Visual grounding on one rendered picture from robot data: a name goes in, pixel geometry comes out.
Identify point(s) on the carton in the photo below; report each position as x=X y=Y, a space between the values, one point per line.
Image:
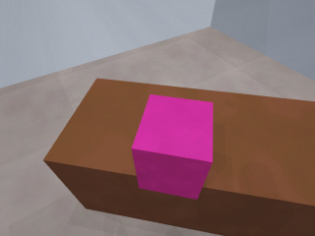
x=173 y=147

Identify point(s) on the pedestal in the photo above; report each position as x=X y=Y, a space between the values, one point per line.
x=261 y=181

